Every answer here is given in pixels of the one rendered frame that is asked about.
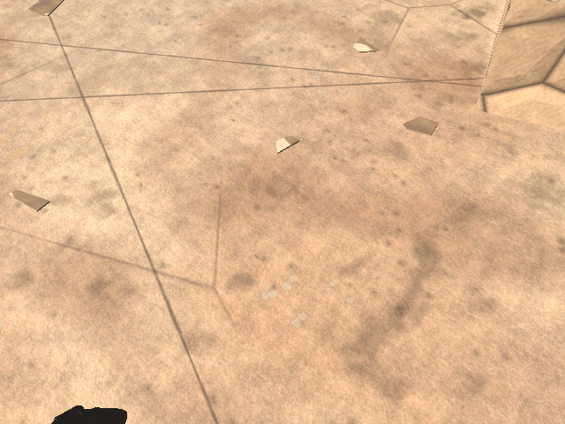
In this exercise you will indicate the left robot hand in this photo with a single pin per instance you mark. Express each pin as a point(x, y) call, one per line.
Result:
point(97, 415)

